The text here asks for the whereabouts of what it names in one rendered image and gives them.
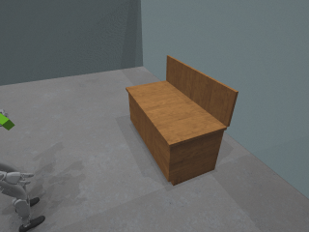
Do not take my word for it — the robot left hand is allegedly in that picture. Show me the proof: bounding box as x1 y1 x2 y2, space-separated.
0 109 10 127

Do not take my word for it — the sponge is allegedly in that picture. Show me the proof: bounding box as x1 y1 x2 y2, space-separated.
0 113 15 130

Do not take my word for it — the table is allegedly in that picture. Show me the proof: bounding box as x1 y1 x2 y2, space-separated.
126 55 239 186

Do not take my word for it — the right robot foot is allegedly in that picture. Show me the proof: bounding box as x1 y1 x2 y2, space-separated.
18 216 45 232

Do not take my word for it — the robot right hand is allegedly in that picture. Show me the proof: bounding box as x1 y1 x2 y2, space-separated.
4 172 34 186

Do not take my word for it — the right robot thigh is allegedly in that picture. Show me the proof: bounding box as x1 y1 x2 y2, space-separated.
0 181 27 205

